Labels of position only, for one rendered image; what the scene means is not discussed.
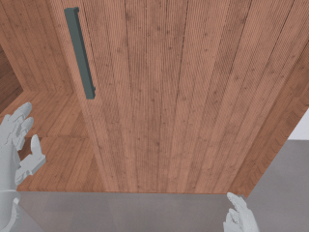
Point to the left robot forearm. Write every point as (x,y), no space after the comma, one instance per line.
(10,214)

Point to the handle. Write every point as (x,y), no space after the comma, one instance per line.
(80,51)
(302,85)

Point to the left robot hand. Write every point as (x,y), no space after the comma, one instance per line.
(12,132)

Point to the wardrobe door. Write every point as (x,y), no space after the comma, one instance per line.
(278,114)
(182,86)

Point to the right robot hand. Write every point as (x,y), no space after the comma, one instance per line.
(244,218)

